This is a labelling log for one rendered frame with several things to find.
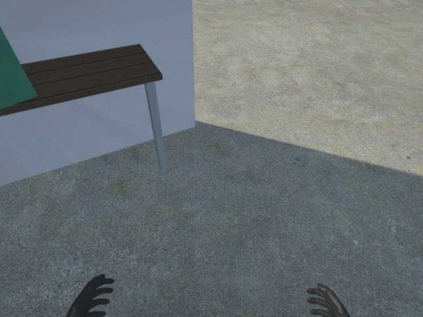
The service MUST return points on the carton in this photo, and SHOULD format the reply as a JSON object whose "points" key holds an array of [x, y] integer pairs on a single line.
{"points": [[15, 86]]}

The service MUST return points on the table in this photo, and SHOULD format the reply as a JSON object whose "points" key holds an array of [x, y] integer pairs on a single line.
{"points": [[77, 76]]}

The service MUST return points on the robot right hand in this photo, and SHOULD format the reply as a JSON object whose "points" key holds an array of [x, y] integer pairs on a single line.
{"points": [[332, 303]]}

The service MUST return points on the robot left hand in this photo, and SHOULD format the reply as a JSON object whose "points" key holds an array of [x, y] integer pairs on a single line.
{"points": [[84, 302]]}

